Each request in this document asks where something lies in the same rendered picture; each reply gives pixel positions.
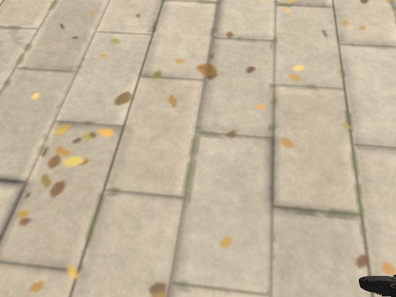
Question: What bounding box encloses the right robot hand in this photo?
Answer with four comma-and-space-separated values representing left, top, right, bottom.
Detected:
359, 274, 396, 297

